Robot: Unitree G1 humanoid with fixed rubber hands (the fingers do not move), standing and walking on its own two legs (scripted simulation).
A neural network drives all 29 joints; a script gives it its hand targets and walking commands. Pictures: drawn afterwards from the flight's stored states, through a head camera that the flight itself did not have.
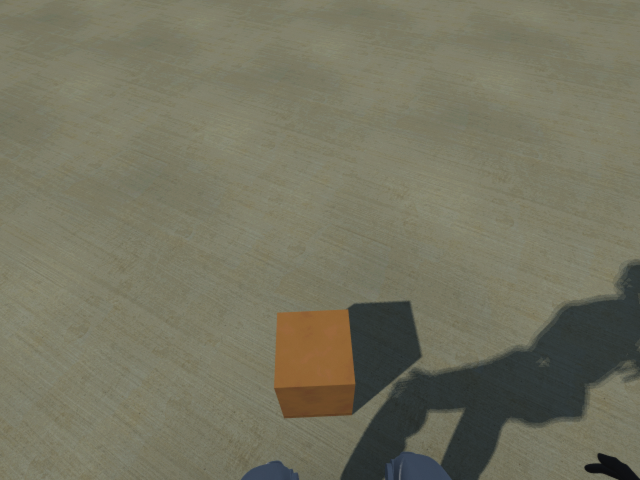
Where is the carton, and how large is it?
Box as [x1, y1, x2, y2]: [274, 309, 354, 417]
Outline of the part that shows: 347,309 277,313 274,389 284,417 351,414 354,391 354,375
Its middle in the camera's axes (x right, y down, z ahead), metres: -0.01 +0.36 +1.10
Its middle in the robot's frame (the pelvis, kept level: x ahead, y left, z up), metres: +0.51 +0.06 -0.60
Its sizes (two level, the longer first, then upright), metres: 0.210 0.200 0.250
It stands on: the floor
